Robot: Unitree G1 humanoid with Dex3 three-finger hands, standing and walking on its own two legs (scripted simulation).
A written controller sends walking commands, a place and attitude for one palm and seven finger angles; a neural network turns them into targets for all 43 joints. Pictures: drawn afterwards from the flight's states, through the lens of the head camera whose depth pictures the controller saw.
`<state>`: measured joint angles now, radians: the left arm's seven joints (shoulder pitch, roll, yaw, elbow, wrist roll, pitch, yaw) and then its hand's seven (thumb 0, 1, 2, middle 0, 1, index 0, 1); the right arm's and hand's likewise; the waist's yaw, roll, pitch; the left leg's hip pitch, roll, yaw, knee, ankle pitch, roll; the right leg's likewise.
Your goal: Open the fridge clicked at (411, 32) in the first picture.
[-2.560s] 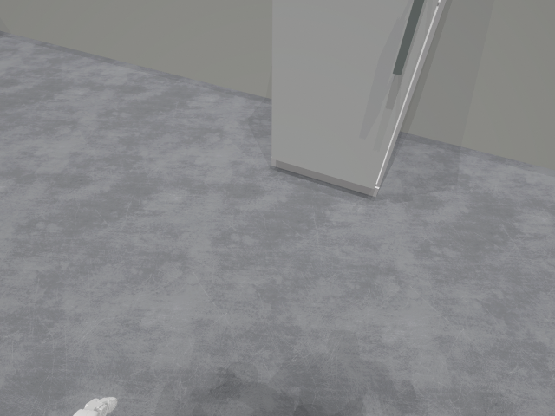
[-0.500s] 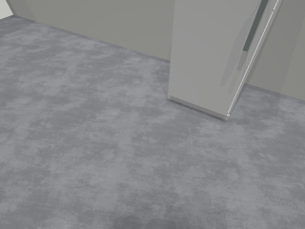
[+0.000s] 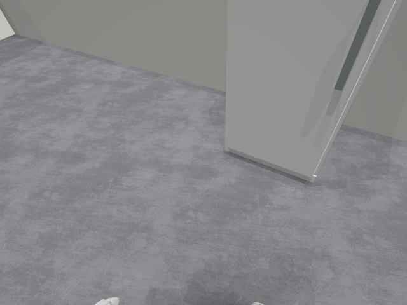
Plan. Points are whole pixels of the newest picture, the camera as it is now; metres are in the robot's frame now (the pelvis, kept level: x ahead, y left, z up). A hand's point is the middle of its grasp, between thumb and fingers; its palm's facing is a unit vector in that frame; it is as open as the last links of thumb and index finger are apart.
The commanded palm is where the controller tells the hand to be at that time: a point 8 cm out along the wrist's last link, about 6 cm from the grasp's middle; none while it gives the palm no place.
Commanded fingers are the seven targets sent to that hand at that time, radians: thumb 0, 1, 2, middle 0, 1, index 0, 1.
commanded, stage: walk to a spot facing it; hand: right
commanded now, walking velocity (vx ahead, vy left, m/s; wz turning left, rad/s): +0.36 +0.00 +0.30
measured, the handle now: (358, 38) +0.87 -0.47 +0.11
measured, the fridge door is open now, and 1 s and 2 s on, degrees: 0 0 0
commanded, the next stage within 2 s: turn to face it in 0.38 s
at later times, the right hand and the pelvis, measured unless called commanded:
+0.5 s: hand (276, 230) +0.34 -0.17 -0.16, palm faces -0.25 +0.95 -0.17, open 7.4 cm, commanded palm none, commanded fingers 0.00 -0.90 -0.90 0.20 0.30 0.20 0.30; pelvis +0.21 -0.02 +0.01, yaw +14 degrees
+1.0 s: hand (285, 209) +0.41 -0.21 -0.18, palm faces -0.01 +0.99 -0.15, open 7.3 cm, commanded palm none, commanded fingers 0.00 -0.90 -0.90 0.20 0.30 0.20 0.30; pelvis +0.30 -0.03 -0.01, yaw +2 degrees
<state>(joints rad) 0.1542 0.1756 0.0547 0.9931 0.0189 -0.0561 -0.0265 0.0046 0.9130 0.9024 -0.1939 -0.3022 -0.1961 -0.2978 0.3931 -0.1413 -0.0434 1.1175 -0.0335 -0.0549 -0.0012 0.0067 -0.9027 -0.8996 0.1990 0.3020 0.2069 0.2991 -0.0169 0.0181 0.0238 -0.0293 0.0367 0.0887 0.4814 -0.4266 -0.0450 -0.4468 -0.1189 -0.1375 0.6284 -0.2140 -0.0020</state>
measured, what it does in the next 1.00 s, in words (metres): walks ahead: left foot, then right foot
